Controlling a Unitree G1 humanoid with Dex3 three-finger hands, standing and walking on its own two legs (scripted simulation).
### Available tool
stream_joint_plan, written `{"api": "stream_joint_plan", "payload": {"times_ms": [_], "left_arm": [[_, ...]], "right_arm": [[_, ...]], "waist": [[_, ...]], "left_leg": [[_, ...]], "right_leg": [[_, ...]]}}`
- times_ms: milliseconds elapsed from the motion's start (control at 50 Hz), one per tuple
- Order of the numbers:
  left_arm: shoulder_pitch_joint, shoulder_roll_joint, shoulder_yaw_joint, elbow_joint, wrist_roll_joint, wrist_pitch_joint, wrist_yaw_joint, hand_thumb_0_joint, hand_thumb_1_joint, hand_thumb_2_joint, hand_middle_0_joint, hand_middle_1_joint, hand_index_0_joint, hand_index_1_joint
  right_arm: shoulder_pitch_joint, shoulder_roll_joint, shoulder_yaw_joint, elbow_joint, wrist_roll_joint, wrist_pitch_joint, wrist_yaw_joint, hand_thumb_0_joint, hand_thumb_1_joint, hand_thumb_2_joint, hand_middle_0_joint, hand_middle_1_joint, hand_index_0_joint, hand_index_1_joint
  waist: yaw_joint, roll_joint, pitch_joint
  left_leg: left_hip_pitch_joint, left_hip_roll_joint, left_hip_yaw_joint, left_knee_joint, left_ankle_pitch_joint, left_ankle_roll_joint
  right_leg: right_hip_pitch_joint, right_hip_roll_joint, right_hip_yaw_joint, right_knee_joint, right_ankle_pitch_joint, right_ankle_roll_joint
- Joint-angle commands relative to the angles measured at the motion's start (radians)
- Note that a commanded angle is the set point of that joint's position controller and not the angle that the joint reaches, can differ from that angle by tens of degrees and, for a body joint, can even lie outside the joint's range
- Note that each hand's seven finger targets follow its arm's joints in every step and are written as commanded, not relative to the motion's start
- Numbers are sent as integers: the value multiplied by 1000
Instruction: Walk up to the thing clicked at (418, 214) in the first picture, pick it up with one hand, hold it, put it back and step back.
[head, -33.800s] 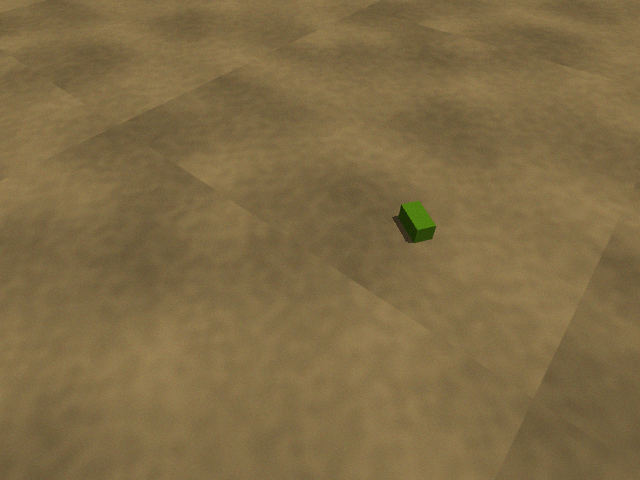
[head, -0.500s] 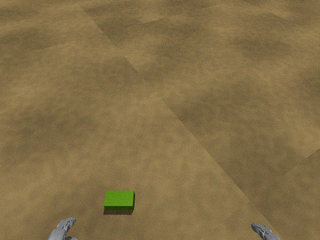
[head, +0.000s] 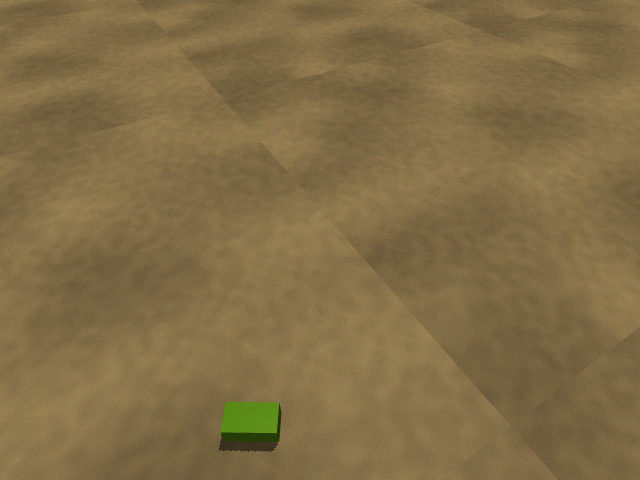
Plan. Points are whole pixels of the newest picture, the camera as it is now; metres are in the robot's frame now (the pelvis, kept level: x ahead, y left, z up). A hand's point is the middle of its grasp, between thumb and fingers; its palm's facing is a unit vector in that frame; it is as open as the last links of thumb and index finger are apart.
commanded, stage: stand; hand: left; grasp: from above
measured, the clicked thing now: (252, 421) +0.44 +0.22 -0.74
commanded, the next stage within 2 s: step back in 1.78 s
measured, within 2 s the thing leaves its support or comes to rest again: neither
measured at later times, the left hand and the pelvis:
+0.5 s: hand out of the picture +0.04 +0.22 -0.16, palm faces +0.02 -0.94 -0.34, open 7.4 cm; pelvis +0.00 -0.02 +0.00, yaw +0 degrees
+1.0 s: hand out of the picture +0.09 +0.21 -0.15, palm faces +0.02 -0.94 -0.34, open 7.4 cm; pelvis +0.01 -0.03 +0.01, yaw +0 degrees
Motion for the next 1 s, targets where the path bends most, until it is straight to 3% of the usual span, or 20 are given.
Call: {"api": "stream_joint_plan", "payload": {"times_ms": [0, 140, 180, 260, 320, 380, 500, 580, 660, 720, 840, 980], "left_arm": [[-28, 181, 34, -40, 6, -30, 9, 0, 900, 900, -200, -300, -200, -301], [-48, 198, 37, -26, 2, -34, 2, 0, 900, 900, -200, -300, -200, -301], [-41, 202, 36, -22, 2, -32, -2, 0, 900, 900, -200, -300, -200, -301], [-47, 213, 37, -15, 3, -34, -3, 0, 900, 900, -200, -300, -200, -301], [-48, 214, 36, -16, 0, -35, -5, 0, 900, 900, -200, -300, -200, -301], [-52, 218, 36, -11, -3, -36, -7, 0, 900, 900, -200, -300, -200, -301], [-68, 222, 37, -15, -10, -45, -5, 0, 900, 900, -200, -300, -200, -301], [-73, 227, 40, -15, -13, -43, -4, 0, 900, 900, -200, -300, -200, -301], [-77, 227, 38, -9, -11, -39, -7, 0, 900, 900, -200, -300, -200, -301], [-89, 224, 39, -14, -9, -42, -8, 0, 900, 900, -200, -300, -200, -301], [-105, 235, 41, -12, -10, -41, -13, 0, 900, 900, -200, -300, -200, -301], [-105, 234, 37, -17, -11, -49, -15, 0, 900, 900, -200, -300, -200, -301]], "right_arm": [[-36, -204, -38, -52, -1, -19, -6, 0, -900, -900, 200, 300, 200, 300], [-44, -211, -32, -40, -2, -18, -1, 0, -900, -900, 200, 300, 200, 300], [-44, -222, -31, -35, 0, -17, -1, 0, -900, -900, 200, 300, 200, 300], [-44, -217, -28, -32, 0, -15, 3, 0, -900, -900, 200, 300, 200, 300], [-37, -226, -25, -26, 0, -14, 5, 0, -900, -900, 200, 300, 200, 300], [-40, -223, -21, -26, 3, -17, 4, 0, -900, -900, 200, 300, 200, 300], [-36, -228, -10, -21, 5, -24, 1, 0, -900, -900, 200, 300, 200, 300], [-34, -236, -8, -15, 6, -23, -3, 0, -900, -900, 200, 300, 200, 300], [-37, -237, -4, -8, 7, -19, -3, 0, -900, -900, 200, 300, 200, 300], [-49, -246, -5, -14, 6, -22, -3, 0, -900, -900, 200, 300, 200, 300], [-62, -247, -5, -12, 6, -22, 0, 0, -900, -900, 200, 300, 200, 300], [-77, -251, -3, -17, 8, -27, 3, 0, -900, -900, 200, 300, 200, 300]], "waist": [[-4, -5, -16], [-6, 9, -10], [-3, 28, 11], [-7, -21, 9], [-6, 16, 1], [-7, -9, -7], [-12, -18, -62], [-12, -12, -85], [-11, -16, -46], [-11, 1, -66], [-13, -5, -38], [-8, 1, -78]], "left_leg": [[-18, 107, -103, -122, 67, 12], [-47, 112, -106, -150, 16, 9], [-61, 115, -116, -168, -50, 7], [-58, 110, -108, -150, -20, 7], [-81, 113, -111, -152, -63, 10], [-46, 112, -102, -135, 0, 6], [20, 129, -89, -109, 223, 8], [24, 131, -79, -102, 268, 5], [-6, 127, -83, -127, 172, -3], [12, 135, -78, -116, 216, 0], [-5, 132, -81, -142, 124, -5], [23, 140, -79, -126, 221, -1]], "right_leg": [[-13, -42, 48, -97, 34, -52], [4, -46, 56, -110, 8, -56], [-17, -37, 52, -110, -23, -54], [-26, -45, 65, -130, -60, -59], [-8, -45, 67, -130, -67, -60], [-26, -49, 75, -133, -53, -66], [16, -58, 71, -109, 168, -64], [55, -60, 65, -104, 233, -63], [32, -51, 62, -128, 117, -61], [43, -57, 66, -124, 168, -62], [11, -50, 69, -142, 65, -63], [39, -58, 66, -129, 186, -65]]}}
